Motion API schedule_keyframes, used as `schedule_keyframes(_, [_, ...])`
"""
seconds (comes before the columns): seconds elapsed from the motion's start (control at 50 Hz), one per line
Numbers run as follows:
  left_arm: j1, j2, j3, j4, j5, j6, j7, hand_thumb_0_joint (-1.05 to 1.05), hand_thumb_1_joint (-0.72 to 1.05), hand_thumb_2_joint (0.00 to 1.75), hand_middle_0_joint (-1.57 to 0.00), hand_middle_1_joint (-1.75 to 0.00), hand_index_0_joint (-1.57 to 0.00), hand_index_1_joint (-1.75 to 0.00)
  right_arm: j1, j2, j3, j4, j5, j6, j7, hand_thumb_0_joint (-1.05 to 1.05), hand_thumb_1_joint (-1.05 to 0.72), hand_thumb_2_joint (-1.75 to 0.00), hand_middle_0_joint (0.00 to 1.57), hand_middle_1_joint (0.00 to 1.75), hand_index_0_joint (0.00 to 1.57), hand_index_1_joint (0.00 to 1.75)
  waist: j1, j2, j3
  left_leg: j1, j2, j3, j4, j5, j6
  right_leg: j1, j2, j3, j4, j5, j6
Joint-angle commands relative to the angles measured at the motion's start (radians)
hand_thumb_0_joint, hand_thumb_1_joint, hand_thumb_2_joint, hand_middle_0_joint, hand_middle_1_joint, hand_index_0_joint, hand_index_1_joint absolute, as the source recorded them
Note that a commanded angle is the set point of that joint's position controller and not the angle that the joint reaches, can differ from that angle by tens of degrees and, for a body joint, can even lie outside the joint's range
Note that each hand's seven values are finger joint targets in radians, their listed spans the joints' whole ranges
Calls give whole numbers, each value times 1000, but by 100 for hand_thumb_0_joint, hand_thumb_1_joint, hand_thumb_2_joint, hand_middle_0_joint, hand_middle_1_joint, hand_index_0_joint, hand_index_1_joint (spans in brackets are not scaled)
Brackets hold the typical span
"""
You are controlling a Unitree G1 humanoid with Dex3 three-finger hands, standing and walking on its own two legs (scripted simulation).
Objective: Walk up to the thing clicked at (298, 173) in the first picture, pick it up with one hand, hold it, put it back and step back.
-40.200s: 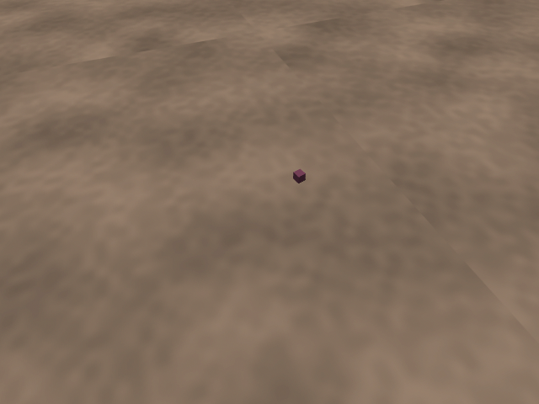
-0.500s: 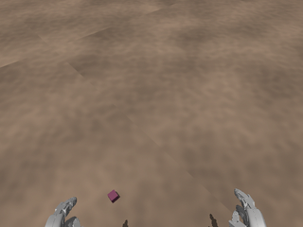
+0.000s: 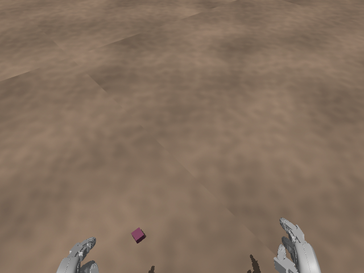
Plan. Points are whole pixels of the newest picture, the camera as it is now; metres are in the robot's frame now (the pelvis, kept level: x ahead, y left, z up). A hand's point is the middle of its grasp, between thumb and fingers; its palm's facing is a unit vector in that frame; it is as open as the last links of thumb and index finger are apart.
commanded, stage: home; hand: left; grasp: from above
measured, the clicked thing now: (138, 235) +0.46 +0.21 -0.69
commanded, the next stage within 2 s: stand in 1.52 s
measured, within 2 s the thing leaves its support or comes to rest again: neither
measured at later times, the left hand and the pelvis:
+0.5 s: hand out of the picture +0.15 +0.17 -0.05, palm faces +0.04 -0.98 -0.19, open 7.4 cm; pelvis -0.01 +0.00 +0.00, yaw +0 degrees
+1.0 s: hand out of the picture +0.16 +0.18 -0.05, palm faces +0.04 -0.98 -0.19, open 7.4 cm; pelvis +0.00 +0.00 +0.00, yaw +0 degrees
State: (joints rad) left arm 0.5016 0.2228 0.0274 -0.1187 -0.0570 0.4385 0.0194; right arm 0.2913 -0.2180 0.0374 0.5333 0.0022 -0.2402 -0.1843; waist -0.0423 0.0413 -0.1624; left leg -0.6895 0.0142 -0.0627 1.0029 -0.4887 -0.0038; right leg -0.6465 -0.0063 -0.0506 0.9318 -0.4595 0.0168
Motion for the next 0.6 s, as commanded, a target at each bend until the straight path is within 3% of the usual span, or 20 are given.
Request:
schedule_keyframes(0.0, [-18, 100, 66, -180, 2, -47, 5, 0, 90, 90, -20, -30, -20, -30, -61, -132, -58, -151, 4, -59, -10, 0, -90, -90, 20, 30, 20, 30, 2, -1, -81, 104, -14, 9, -164, 255, 17, 62, 33, -20, -131, 208, -21])
schedule_keyframes(0.06, [-17, 97, 60, -172, 5, -48, 5, 0, 90, 90, -20, -30, -20, -30, -62, -132, -59, -152, 5, -59, -12, 0, -90, -90, 20, 30, 20, 30, -3, 1, -80, 108, -10, 4, -171, 249, 14, 53, 35, -20, -128, 196, -22])
schedule_keyframes(0.16, [-38, 98, 56, -182, 2, -47, 3, 0, 90, 90, -20, -30, -20, -30, -72, -130, -55, -158, 6, -61, -11, 0, -90, -90, 20, 30, 20, 30, 3, 5, -42, 77, -14, 9, -184, 145, 19, 34, 31, -16, -150, 120, -17])
schedule_keyframes(0.18, [-32, 107, 74, -188, 4, -47, 5, 0, 90, 90, -20, -30, -20, -30, -65, -132, -58, -160, 5, -62, -12, 0, -90, -90, 20, 30, 20, 30, 3, 16, -65, 90, -14, 11, -181, 155, 17, 41, 30, -13, -146, 127, -19])
schedule_keyframes(0.26, [-19, 103, 65, -187, 6, -44, 4, 0, 90, 90, -20, -30, -20, -30, -66, -130, -55, -159, 6, -63, -12, 0, -90, -90, 20, 30, 20, 30, 7, 8, -55, 82, -12, 9, -178, 167, 17, 41, 30, -15, -142, 136, -19])
schedule_keyframes(0.34, [-33, 101, 62, -192, 6, -45, 4, 0, 90, 90, -20, -30, -20, -30, -68, -128, -54, -160, 6, -67, -13, 0, -90, -90, 20, 30, 20, 30, 3, -3, -47, 67, -15, 13, -180, 117, 21, 34, 27, -11, -153, 98, -16])
schedule_keyframes(0.46, [-35, 114, 73, -205, 6, -46, 4, 0, 90, 90, -20, -30, -20, -30, -58, -129, -60, -157, 5, -70, -16, 0, -90, -90, 20, 30, 20, 30, -3, 22, -87, 87, -16, 16, -166, 153, 17, 41, 27, -6, -142, 130, -16])
schedule_keyframes(0.5, [-48, 110, 66, -205, 3, -48, 3, 0, 90, 90, -20, -30, -20, -30, -63, -129, -57, -156, 6, -72, -15, 0, -90, -90, 20, 30, 20, 30, -7, 0, -57, 74, -15, 14, -169, 134, 20, 30, 28, -7, -147, 114, -14])
schedule_keyframes(0.54, [-32, 111, 72, -208, 3, -48, 4, 0, 90, 90, -20, -30, -20, -30, -61, -127, -58, -155, 6, -72, -16, 0, -90, -90, 20, 30, 20, 30, 4, 0, -81, 78, -16, 15, -163, 165, 19, 46, 27, -8, -142, 138, -16])
schedule_keyframes(0.58, [-9, 102, 58, -176, 4, -46, 3, 0, 90, 90, -20, -30, -20, -30, -62, -129, -59, -153, 7, -69, -16, 0, -90, -90, 20, 30, 20, 30, -1, -13, -69, 81, -15, 17, -155, 184, 20, 43, 28, -7, -143, 154, -15])
